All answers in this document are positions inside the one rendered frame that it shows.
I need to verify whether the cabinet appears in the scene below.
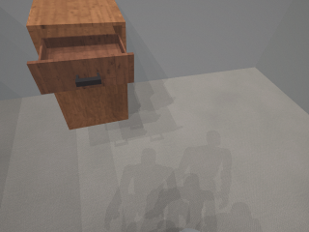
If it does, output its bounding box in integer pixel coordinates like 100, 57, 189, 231
26, 0, 128, 130

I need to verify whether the drawer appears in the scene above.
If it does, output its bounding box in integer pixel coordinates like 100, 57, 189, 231
26, 33, 134, 95

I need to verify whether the handle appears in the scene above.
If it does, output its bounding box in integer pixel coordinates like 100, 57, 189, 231
75, 72, 102, 87

